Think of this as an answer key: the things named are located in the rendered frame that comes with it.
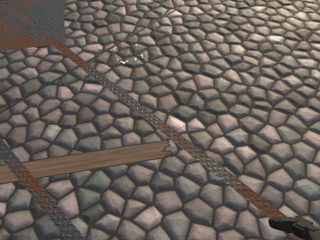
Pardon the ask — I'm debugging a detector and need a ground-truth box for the right robot hand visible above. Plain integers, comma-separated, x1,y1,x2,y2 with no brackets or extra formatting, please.
268,215,320,240

